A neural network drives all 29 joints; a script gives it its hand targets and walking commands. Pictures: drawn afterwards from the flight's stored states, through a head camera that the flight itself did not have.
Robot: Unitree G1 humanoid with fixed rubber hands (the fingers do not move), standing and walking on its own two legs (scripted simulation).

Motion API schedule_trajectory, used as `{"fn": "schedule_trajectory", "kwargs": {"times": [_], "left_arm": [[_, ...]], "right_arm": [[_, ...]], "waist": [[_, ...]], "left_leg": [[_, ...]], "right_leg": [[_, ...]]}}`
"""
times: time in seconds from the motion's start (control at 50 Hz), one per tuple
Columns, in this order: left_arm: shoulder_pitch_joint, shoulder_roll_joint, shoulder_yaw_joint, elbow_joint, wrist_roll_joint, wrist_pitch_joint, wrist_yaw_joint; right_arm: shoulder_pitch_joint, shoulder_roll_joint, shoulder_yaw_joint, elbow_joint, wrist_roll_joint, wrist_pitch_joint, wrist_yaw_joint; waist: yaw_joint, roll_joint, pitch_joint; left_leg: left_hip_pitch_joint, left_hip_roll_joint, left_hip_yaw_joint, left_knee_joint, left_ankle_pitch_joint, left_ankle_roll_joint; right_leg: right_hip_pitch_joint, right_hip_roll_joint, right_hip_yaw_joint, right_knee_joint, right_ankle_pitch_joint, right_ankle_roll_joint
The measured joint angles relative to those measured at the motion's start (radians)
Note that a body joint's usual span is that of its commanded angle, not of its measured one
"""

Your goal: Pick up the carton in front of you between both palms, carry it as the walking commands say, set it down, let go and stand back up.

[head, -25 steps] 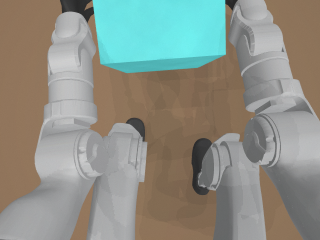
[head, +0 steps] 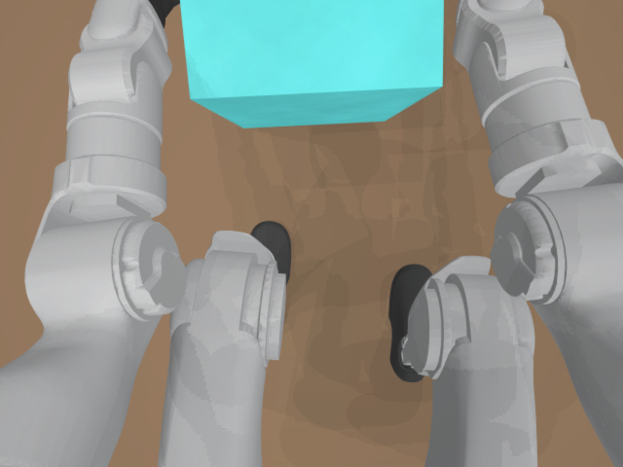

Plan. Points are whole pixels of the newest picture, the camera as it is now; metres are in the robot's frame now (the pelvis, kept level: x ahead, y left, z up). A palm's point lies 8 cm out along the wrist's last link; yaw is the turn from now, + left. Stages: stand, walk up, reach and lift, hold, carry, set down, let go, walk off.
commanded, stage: set down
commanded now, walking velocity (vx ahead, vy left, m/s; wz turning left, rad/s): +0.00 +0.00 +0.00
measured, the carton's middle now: (310, 19) +0.54 +0.10 -0.25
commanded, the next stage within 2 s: none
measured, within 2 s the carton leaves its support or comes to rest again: rests again in 0.72 s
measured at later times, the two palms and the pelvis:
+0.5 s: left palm (135, 3) +0.52 +0.26 -0.17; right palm out of the picture +0.57 -0.05 -0.18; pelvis +0.00 +0.00 -0.01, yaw +1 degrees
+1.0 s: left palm (128, 21) +0.51 +0.28 -0.19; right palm out of the picture +0.58 -0.10 -0.20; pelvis +0.00 +0.00 -0.02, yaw +1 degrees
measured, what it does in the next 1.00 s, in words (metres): stands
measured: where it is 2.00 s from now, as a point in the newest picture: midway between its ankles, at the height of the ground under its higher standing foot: (337, 320)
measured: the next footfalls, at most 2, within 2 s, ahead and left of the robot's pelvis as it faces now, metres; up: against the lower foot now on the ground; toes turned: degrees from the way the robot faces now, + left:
none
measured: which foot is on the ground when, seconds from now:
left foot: down 0.00-1.00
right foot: down 0.00-1.00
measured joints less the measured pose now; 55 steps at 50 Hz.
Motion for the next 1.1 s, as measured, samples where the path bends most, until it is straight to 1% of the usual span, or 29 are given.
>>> {"fn": "schedule_trajectory", "kwargs": {"times": [0.08,0.18,0.42,0.58,0.7,0.74,0.76,0.82,0.88,0.94,1.0,1.04,1.1], "left_arm": [[-0.005,0.035,0.012,0.023,-0.007,-0.013,-0.009],[-0.013,0.066,0.027,0.043,-0.015,-0.021,-0.025],[-0.031,0.078,0.062,0.063,0.006,-0.030,-0.080],[-0.047,0.082,0.092,0.071,0.021,-0.033,-0.107],[-0.072,0.080,0.106,0.107,0.017,-0.073,-0.107],[-0.083,0.079,0.090,0.139,0.012,-0.101,-0.089],[-0.086,0.081,0.071,0.161,0.000,-0.117,-0.072],[-0.082,0.098,0.018,0.217,-0.059,-0.167,-0.008],[-0.062,0.124,-0.034,0.242,-0.134,-0.201,0.032],[-0.053,0.143,-0.080,0.246,-0.194,-0.215,0.046],[-0.045,0.149,-0.110,0.229,-0.226,-0.214,0.052],[-0.039,0.145,-0.122,0.204,-0.234,-0.208,0.056],[-0.027,0.132,-0.132,0.151,-0.236,-0.188,0.062]], "right_arm": [[-0.018,0.016,0.004,-0.011,0.005,-0.006,0.023],[-0.037,0.035,-0.019,-0.018,-0.026,-0.008,0.048],[-0.044,0.044,-0.083,-0.031,-0.091,-0.013,0.108],[-0.048,0.046,-0.112,-0.046,-0.126,-0.024,0.128],[-0.060,0.025,-0.093,-0.038,-0.123,-0.043,0.126],[-0.063,0.006,-0.059,-0.018,-0.105,-0.054,0.115],[-0.063,-0.006,-0.035,-0.007,-0.084,-0.061,0.104],[-0.060,-0.049,0.045,0.033,0.004,-0.084,0.063],[-0.061,-0.096,0.123,0.057,0.093,-0.098,0.042],[-0.063,-0.139,0.178,0.059,0.159,-0.104,0.038],[-0.060,-0.163,0.209,0.047,0.203,-0.103,0.040],[-0.055,-0.171,0.213,0.029,0.214,-0.099,0.039],[-0.040,-0.171,0.198,-0.003,0.210,-0.084,0.033]], "waist": [[-0.009,0.008,0.023],[-0.020,0.013,0.053],[-0.024,0.021,0.101],[-0.027,0.030,0.130],[-0.022,0.033,0.169],[-0.019,0.032,0.187],[-0.017,0.031,0.196],[-0.016,0.031,0.209],[-0.019,0.034,0.206],[-0.025,0.034,0.202],[-0.025,0.025,0.177],[-0.023,0.021,0.154],[-0.020,0.014,0.114]], "left_leg": [[0.001,0.004,0.001,0.011,-0.001,-0.002],[0.009,0.006,0.005,0.025,-0.003,-0.005],[0.033,0.000,0.007,0.047,-0.006,-0.011],[0.047,-0.003,0.009,0.051,-0.005,-0.013],[0.068,-0.005,0.009,0.055,-0.007,-0.016],[0.079,-0.006,0.010,0.057,-0.009,-0.017],[0.084,-0.006,0.011,0.058,-0.011,-0.017],[0.086,-0.003,0.013,0.065,-0.017,-0.014],[0.077,0.003,0.018,0.074,-0.021,-0.006],[0.073,0.003,0.025,0.078,-0.021,0.002],[0.063,0.005,0.027,0.075,-0.020,0.007],[0.057,0.004,0.026,0.067,-0.017,0.008],[0.056,-0.005,0.021,0.045,-0.009,0.006]], "right_leg": [[-0.004,0.006,0.002,0.013,0.002,-0.001],[-0.001,0.009,0.006,0.033,0.000,-0.002],[0.021,0.006,0.008,0.064,-0.008,-0.008],[0.034,0.004,0.009,0.072,-0.011,-0.010],[0.055,0.002,0.010,0.078,-0.015,-0.008],[0.066,0.002,0.012,0.081,-0.018,-0.006],[0.071,0.002,0.012,0.082,-0.020,-0.004],[0.076,0.004,0.015,0.085,-0.026,0.002],[0.069,0.010,0.021,0.090,-0.027,0.010],[0.067,0.009,0.027,0.094,-0.030,0.016],[0.058,0.011,0.029,0.089,-0.028,0.019],[0.053,0.009,0.028,0.080,-0.025,0.019],[0.056,-0.001,0.023,0.057,-0.022,0.016]]}}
